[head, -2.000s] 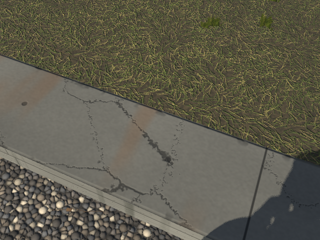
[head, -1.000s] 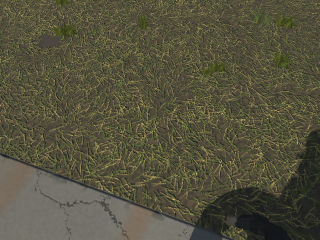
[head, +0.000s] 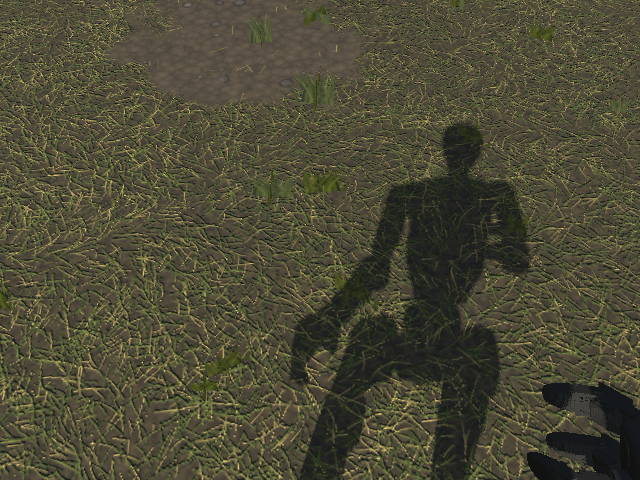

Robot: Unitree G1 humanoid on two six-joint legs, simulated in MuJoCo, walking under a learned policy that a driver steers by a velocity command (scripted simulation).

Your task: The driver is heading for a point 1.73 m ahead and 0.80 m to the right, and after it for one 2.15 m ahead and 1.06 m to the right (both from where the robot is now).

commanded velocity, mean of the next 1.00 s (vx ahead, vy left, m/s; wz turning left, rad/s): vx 0.11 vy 0.00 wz -0.57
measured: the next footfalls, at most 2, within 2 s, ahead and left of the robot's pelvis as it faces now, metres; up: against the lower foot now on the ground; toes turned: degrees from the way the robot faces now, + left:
left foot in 0.04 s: +0.21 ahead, +0.13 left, +0.00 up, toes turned -3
right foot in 0.50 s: +0.20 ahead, -0.13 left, +0.00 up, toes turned -18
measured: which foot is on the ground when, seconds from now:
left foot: up 0.00-0.02, down 0.04-0.50, up 0.52-0.88, down 0.90-1.00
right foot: down 0.00-0.06, up 0.08-0.48, down 0.50-0.90, up 0.92-1.00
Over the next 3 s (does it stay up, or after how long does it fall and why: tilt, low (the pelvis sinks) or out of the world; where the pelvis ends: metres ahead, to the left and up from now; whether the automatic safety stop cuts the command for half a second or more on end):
stays up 0.61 -0.31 0.01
